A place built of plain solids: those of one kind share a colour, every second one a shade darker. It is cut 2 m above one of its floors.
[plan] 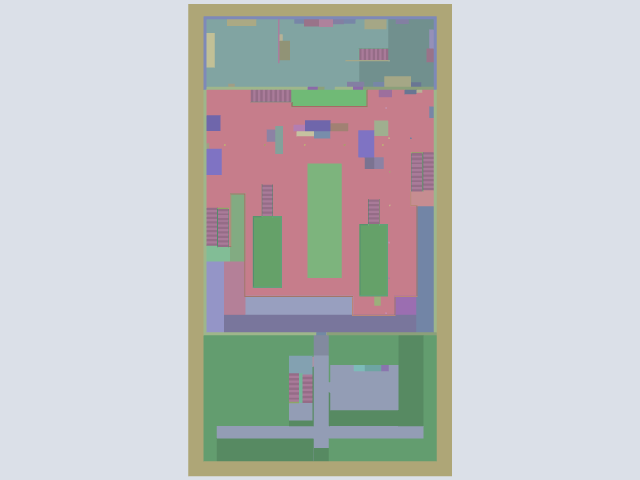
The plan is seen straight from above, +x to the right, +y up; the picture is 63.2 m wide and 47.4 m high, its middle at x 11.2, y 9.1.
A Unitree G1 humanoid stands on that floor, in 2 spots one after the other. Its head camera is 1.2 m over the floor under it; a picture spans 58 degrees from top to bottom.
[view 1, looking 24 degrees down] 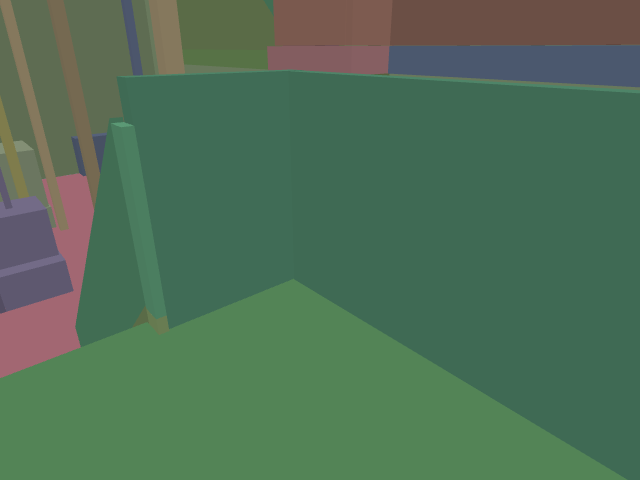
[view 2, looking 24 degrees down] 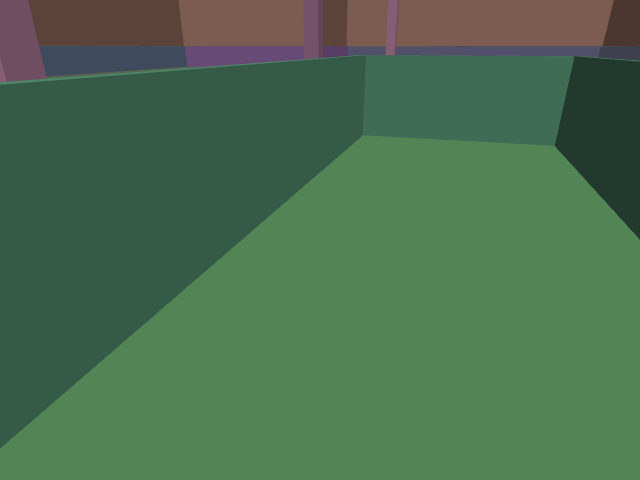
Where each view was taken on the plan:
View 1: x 16.50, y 8.83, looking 49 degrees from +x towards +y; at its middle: rail_gantry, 2.16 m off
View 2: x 16.50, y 10.08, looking -73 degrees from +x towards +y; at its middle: floor_gantry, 2.95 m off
